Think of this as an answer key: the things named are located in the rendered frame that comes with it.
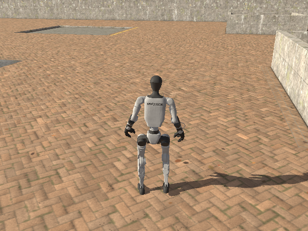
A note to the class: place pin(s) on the robot right shin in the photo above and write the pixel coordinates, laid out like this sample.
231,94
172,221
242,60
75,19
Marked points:
166,170

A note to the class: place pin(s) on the robot right upper arm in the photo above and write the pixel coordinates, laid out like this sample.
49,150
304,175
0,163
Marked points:
172,109

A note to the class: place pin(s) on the robot left shin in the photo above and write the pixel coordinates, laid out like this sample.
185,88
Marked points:
141,173

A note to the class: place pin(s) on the robot left upper arm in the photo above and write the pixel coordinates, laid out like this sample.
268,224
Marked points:
136,109

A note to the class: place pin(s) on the left robot forearm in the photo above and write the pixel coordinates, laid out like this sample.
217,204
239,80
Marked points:
130,123

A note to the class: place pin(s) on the left robot hand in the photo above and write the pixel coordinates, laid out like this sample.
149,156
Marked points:
131,131

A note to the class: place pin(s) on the right robot hand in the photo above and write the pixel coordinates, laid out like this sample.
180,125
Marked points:
178,135

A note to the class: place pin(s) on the right robot forearm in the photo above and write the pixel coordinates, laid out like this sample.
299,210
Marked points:
178,126

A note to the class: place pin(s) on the robot shin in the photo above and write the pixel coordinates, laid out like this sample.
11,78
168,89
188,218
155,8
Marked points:
166,170
141,173

